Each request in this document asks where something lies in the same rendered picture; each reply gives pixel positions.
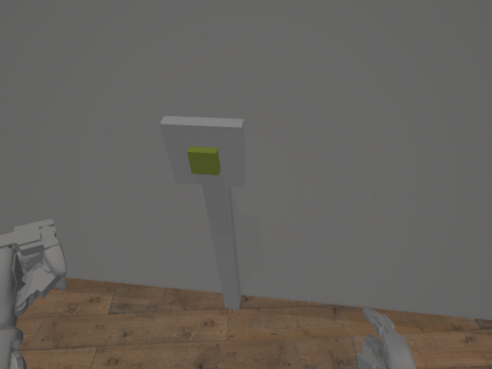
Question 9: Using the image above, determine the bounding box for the panel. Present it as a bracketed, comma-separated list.
[159, 116, 246, 310]

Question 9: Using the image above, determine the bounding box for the left robot forearm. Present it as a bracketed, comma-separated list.
[0, 326, 27, 369]

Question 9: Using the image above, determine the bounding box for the robot left hand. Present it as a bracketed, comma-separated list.
[0, 219, 66, 327]

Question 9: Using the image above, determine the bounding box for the button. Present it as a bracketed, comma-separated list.
[187, 146, 221, 175]

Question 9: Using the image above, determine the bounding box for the robot right hand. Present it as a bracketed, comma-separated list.
[357, 307, 417, 369]

